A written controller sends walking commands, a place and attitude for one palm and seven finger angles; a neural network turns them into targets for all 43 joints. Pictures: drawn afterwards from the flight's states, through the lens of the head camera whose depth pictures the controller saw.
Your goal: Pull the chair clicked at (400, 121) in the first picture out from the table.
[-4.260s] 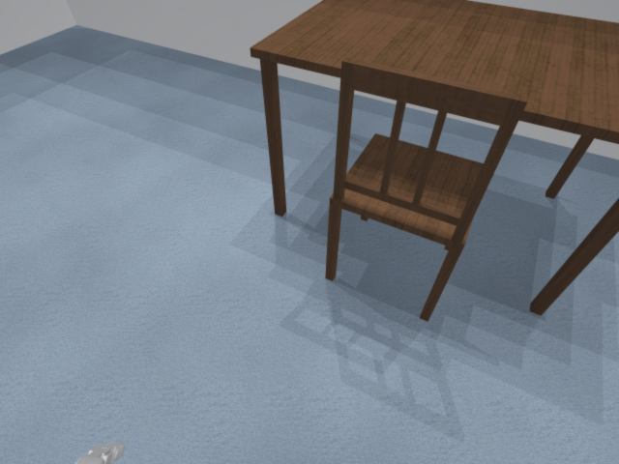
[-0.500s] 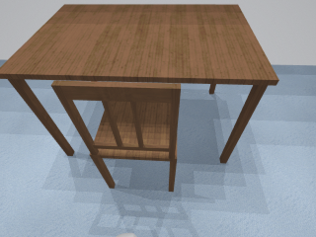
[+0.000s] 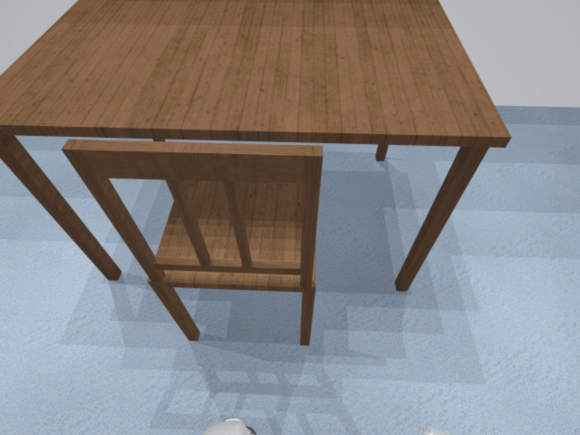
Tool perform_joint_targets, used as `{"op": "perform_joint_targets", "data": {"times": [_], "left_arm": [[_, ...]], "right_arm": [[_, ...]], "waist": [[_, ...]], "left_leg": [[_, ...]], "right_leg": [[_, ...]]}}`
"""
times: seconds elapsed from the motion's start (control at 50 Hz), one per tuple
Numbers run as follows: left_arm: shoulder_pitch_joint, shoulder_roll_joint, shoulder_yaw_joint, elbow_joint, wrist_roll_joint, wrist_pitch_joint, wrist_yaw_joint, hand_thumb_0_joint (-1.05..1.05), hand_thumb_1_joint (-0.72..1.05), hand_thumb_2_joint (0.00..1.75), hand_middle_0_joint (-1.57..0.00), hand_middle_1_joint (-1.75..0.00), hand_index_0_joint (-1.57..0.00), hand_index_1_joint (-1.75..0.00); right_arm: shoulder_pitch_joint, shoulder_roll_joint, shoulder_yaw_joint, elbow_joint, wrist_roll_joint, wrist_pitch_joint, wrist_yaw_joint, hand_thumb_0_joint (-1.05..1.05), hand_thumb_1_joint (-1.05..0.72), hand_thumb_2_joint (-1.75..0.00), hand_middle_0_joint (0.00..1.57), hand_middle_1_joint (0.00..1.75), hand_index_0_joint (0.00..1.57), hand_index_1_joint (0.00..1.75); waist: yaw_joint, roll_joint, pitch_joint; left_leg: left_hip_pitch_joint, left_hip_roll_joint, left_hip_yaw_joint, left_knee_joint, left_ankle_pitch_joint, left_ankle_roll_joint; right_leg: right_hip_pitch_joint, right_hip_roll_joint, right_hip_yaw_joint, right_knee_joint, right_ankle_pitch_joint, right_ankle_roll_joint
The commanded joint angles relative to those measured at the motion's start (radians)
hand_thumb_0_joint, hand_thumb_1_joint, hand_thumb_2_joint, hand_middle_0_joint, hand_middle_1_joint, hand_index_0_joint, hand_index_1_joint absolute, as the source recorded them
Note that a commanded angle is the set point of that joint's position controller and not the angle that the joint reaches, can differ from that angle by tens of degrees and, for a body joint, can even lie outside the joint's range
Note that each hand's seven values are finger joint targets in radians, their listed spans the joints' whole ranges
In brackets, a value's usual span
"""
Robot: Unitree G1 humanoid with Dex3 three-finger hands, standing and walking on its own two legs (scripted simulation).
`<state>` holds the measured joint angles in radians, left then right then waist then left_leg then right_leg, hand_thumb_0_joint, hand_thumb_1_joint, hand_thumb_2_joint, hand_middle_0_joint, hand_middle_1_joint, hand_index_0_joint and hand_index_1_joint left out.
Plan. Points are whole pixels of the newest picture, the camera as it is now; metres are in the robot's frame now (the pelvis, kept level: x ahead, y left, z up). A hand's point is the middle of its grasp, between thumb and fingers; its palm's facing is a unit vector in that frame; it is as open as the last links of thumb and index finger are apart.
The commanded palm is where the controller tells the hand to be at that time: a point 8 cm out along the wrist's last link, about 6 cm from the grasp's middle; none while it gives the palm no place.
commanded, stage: come to a stop and stand still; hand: left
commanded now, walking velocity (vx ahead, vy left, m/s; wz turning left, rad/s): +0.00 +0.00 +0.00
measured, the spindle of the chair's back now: (191, 225) +0.48 +0.24 -0.09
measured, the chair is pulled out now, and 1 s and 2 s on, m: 0.00 0.00 0.00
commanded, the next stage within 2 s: look again from close up in 1.68 s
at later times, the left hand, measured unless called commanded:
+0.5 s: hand out of the picture -0.03 +0.14 -0.16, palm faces +0.06 -0.97 -0.22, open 7.3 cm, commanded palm none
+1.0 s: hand out of the picture -0.01 +0.12 -0.16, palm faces +0.06 -0.99 -0.15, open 7.3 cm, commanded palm none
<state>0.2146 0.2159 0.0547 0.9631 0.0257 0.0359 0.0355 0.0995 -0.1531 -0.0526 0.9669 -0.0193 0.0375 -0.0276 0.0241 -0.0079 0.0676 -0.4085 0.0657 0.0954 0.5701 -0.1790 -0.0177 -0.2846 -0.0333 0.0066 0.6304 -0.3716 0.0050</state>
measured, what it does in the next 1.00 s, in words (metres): steps on the spot: left foot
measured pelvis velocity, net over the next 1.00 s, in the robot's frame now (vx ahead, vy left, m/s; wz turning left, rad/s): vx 0.01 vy -0.04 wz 0.03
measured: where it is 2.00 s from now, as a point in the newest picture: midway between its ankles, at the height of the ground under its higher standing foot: outside the picture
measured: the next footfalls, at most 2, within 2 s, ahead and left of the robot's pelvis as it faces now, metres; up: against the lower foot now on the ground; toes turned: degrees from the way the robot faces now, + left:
left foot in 0.20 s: +0.08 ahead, +0.09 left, +0.00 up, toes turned +6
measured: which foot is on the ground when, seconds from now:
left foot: down 0.00-0.00, up 0.02-0.18, down 0.20-1.00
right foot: down 0.00-1.00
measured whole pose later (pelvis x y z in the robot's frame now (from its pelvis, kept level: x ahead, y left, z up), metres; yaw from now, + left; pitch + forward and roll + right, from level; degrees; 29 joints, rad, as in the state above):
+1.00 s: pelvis +0.01 -0.04 +0.02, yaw +2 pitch +0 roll +0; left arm 0.32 0.12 -0.01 1.11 0.02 -0.02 0.03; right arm 0.30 -0.11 0.02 1.15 -0.02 -0.01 -0.03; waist 0.00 -0.02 0.01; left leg -0.25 0.01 0.07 0.44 -0.20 0.01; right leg -0.18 0.04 -0.04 0.45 -0.28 -0.06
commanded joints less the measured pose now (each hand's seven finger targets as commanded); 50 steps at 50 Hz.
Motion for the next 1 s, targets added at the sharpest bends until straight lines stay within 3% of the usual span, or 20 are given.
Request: {"op": "perform_joint_targets", "data": {"times": [0.0, 0.02, 0.04, 0.06, 0.1, 0.12, 0.14, 0.16, 0.18, 0.2, 0.22, 0.26, 0.3, 0.36, 0.4, 0.46, 0.54, 0.72, 0.86, 0.98], "left_arm": [[0.064, 0.165, 0.000, -0.112, 0.018, -0.046, 0.017, 0.00, 0.90, 0.90, -0.20, -0.30, -0.20, -0.30], [0.052, 0.143, 0.006, -0.124, 0.012, -0.062, 0.021, 0.00, 0.90, 0.90, -0.20, -0.30, -0.20, -0.30], [0.024, 0.121, 0.005, -0.129, 0.008, -0.065, 0.027, 0.00, 0.90, 0.90, -0.20, -0.30, -0.20, -0.30], [0.011, 0.105, 0.002, -0.139, 0.011, -0.062, 0.029, 0.00, 0.90, 0.90, -0.20, -0.30, -0.20, -0.30], [-0.005, 0.129, 0.007, -0.154, 0.010, -0.046, 0.026, 0.00, 0.90, 0.90, -0.20, -0.30, -0.20, -0.30], [-0.010, 0.125, 0.005, -0.154, 0.005, -0.041, 0.022, 0.00, 0.90, 0.90, -0.20, -0.30, -0.20, -0.30], [0.004, 0.109, -0.004, -0.146, -0.002, -0.032, 0.018, 0.00, 0.90, 0.90, -0.20, -0.30, -0.20, -0.30], [0.028, 0.075, -0.010, -0.139, -0.007, -0.021, 0.014, 0.00, 0.90, 0.90, -0.20, -0.30, -0.20, -0.30], [0.065, 0.050, -0.016, -0.138, -0.012, -0.019, 0.011, 0.00, 0.90, 0.90, -0.20, -0.30, -0.20, -0.30], [0.071, 0.052, -0.015, -0.125, -0.009, -0.017, 0.009, 0.00, 0.90, 0.90, -0.20, -0.30, -0.20, -0.30], [0.095, 0.055, -0.016, -0.110, -0.004, -0.017, 0.006, 0.00, 0.90, 0.90, -0.20, -0.30, -0.20, -0.30], [0.135, 0.044, -0.017, -0.064, -0.006, -0.021, -0.005, 0.00, 0.90, 0.90, -0.20, -0.30, -0.20, -0.30], [0.151, 0.037, -0.024, -0.044, -0.005, -0.032, -0.008, 0.00, 0.90, 0.90, -0.20, -0.30, -0.20, -0.30], [0.115, 0.069, -0.022, -0.040, -0.008, -0.047, -0.005, 0.00, 0.90, 0.90, -0.20, -0.30, -0.20, -0.30], [0.079, 0.084, -0.021, -0.038, -0.013, -0.053, -0.003, 0.00, 0.90, 0.90, -0.20, -0.30, -0.20, -0.30], [0.067, 0.070, -0.025, -0.019, -0.015, -0.056, -0.001, 0.00, 0.90, 0.90, -0.20, -0.30, -0.20, -0.30], [0.121, 0.046, -0.034, 0.025, -0.012, -0.057, -0.003, 0.00, 0.90, 0.90, -0.20, -0.30, -0.20, -0.30], [0.166, 0.024, -0.044, 0.086, -0.013, -0.068, -0.001, 0.00, 0.90, 0.90, -0.20, -0.30, -0.20, -0.30], [0.184, 0.006, -0.052, 0.116, -0.015, -0.076, 0.002, 0.00, 0.90, 0.90, -0.20, -0.30, -0.20, -0.30], [0.189, 0.000, -0.054, 0.130, -0.014, -0.077, 0.006, 0.00, 0.90, 0.90, -0.20, -0.30, -0.20, -0.30]], "right_arm": [[0.090, -0.078, -0.030, -0.133, 0.003, -0.013, 0.039, 0.00, -0.90, -0.90, 0.20, 0.30, 0.20, 0.30], [0.115, -0.075, -0.024, -0.135, 0.001, -0.006, 0.038, 0.00, -0.90, -0.90, 0.20, 0.30, 0.20, 0.30], [0.104, -0.088, -0.022, -0.150, 0.005, -0.009, 0.034, 0.00, -0.90, -0.90, 0.20, 0.30, 0.20, 0.30], [0.100, -0.085, -0.019, -0.159, 0.009, -0.010, 0.029, 0.00, -0.90, -0.90, 0.20, 0.30, 0.20, 0.30], [0.134, -0.072, -0.010, -0.151, 0.012, -0.009, 0.024, 0.00, -0.90, -0.90, 0.20, 0.30, 0.20, 0.30], [0.175, -0.060, -0.004, -0.126, 0.007, -0.011, 0.025, 0.00, -0.90, -0.90, 0.20, 0.30, 0.20, 0.30], [0.221, -0.067, 0.004, -0.100, 0.001, -0.018, 0.027, 0.00, -0.90, -0.90, 0.20, 0.30, 0.20, 0.30], [0.230, -0.103, 0.004, -0.093, -0.007, -0.024, 0.026, 0.00, -0.90, -0.90, 0.20, 0.30, 0.20, 0.30], [0.232, -0.143, 0.005, -0.104, -0.017, -0.028, 0.024, 0.00, -0.90, -0.90, 0.20, 0.30, 0.20, 0.30], [0.211, -0.155, 0.003, -0.102, -0.017, -0.030, 0.021, 0.00, -0.90, -0.90, 0.20, 0.30, 0.20, 0.30], [0.180, -0.163, 0.003, -0.097, -0.013, -0.033, 0.018, 0.00, -0.90, -0.90, 0.20, 0.30, 0.20, 0.30], [0.135, -0.157, 0.011, -0.088, -0.009, -0.035, 0.012, 0.00, -0.90, -0.90, 0.20, 0.30, 0.20, 0.30], [0.140, -0.141, 0.015, -0.071, -0.006, -0.036, 0.013, 0.00, -0.90, -0.90, 0.20, 0.30, 0.20, 0.30], [0.200, -0.094, 0.019, -0.034, -0.007, -0.029, 0.017, 0.00, -0.90, -0.90, 0.20, 0.30, 0.20, 0.30], [0.266, -0.065, 0.027, 0.003, -0.007, -0.025, 0.019, 0.00, -0.90, -0.90, 0.20, 0.30, 0.20, 0.30], [0.308, -0.054, 0.034, 0.038, -0.005, -0.029, 0.017, 0.00, -0.90, -0.90, 0.20, 0.30, 0.20, 0.30], [0.285, -0.059, 0.037, 0.061, -0.003, -0.036, 0.012, 0.00, -0.90, -0.90, 0.20, 0.30, 0.20, 0.30], [0.291, -0.034, 0.050, 0.117, 0.003, -0.051, 0.006, 0.00, -0.90, -0.90, 0.20, 0.30, 0.20, 0.30], [0.273, -0.040, 0.055, 0.137, 0.008, -0.069, 0.000, 0.00, -0.90, -0.90, 0.20, 0.30, 0.20, 0.30], [0.254, -0.047, 0.055, 0.149, 0.010, -0.074, -0.005, 0.00, -0.90, -0.90, 0.20, 0.30, 0.20, 0.30]], "waist": [[-0.044, -0.049, -0.142], [-0.050, -0.167, -0.166], [-0.057, -0.268, -0.113], [-0.060, -0.250, -0.081], [-0.066, -0.155, -0.052], [-0.079, -0.060, -0.020], [-0.083, 0.014, 0.008], [-0.066, 0.129, 0.060], [-0.047, 0.186, 0.078], [-0.036, 0.219, 0.067], [-0.010, 0.229, 0.050], [0.018, 0.120, -0.010], [0.017, 0.052, -0.026], [-0.027, -0.047, 0.005], [-0.062, -0.090, -0.015], [-0.072, -0.071, -0.003], [-0.045, 0.004, 0.048], [-0.032, 0.007, 0.045], [-0.022, 0.027, -0.004], [-0.022, 0.010, -0.029]], "left_leg": [[-0.053, -0.061, -0.043, 0.406, -0.255, 0.014], [-0.119, -0.057, -0.045, 0.469, -0.248, 0.021], [-0.142, -0.035, -0.081, 0.497, -0.250, 0.031], [-0.096, -0.029, -0.085, 0.453, -0.257, 0.031], [0.060, -0.036, -0.057, 0.232, -0.222, 0.028], [0.172, -0.052, -0.017, 0.104, -0.136, 0.027], [0.237, -0.047, -0.035, -0.004, -0.113, 0.033], [0.179, 0.040, -0.176, -0.119, -0.191, 0.075], [0.057, 0.146, -0.328, -0.255, -0.294, 0.136], [-0.046, 0.167, -0.425, -0.357, -0.453, 0.161], [-0.092, 0.174, -0.432, -0.382, -0.489, 0.175], [-0.113, 0.136, -0.333, -0.337, -0.447, 0.155], [-0.086, 0.080, -0.237, -0.280, -0.432, 0.116], [0.036, -0.014, -0.118, -0.121, -0.273, 0.063], [0.142, -0.036, -0.079, -0.037, -0.166, 0.048], [0.187, -0.024, -0.087, -0.061, -0.143, 0.048], [0.118, 0.003, -0.123, -0.144, -0.199, 0.052], [0.125, 0.016, -0.123, -0.187, -0.136, 0.047], [0.163, 0.029, -0.127, -0.198, -0.023, 0.050], [0.204, 0.038, -0.123, -0.197, 0.063, 0.053]], "right_leg": [[0.012, -0.202, 0.231, -0.253, 0.341, -0.169], [0.111, -0.176, 0.213, -0.211, 0.523, -0.171], [0.083, -0.198, 0.178, -0.188, 0.603, -0.183], [0.026, -0.203, 0.149, -0.183, 0.586, -0.194], [-0.087, -0.190, 0.122, -0.183, 0.354, -0.178], [-0.163, -0.160, 0.090, -0.184, 0.170, -0.150], [-0.230, -0.118, 0.082, -0.156, -0.004, -0.114], [-0.264, -0.039, 0.044, -0.107, -0.173, -0.072], [-0.192, 0.029, -0.018, -0.039, -0.162, -0.034], [-0.100, 0.055, -0.050, 0.027, -0.142, -0.032], [-0.038, 0.048, -0.049, 0.055, -0.114, -0.034], [0.076, 0.029, -0.025, 0.015, -0.017, -0.037], [0.095, 0.006, 0.020, -0.128, -0.035, -0.043], [-0.073, -0.093, 0.181, -0.332, -0.262, -0.089], [-0.152, -0.132, 0.216, -0.397, -0.288, -0.106], [-0.179, -0.103, 0.161, -0.379, -0.238, -0.093], [-0.135, -0.067, 0.138, -0.351, -0.207, -0.075], [-0.059, -0.063, 0.124, -0.348, -0.088, -0.072], [0.027, -0.061, 0.096, -0.304, 0.127, -0.062], [0.062, -0.063, 0.082, -0.277, 0.248, -0.055]]}}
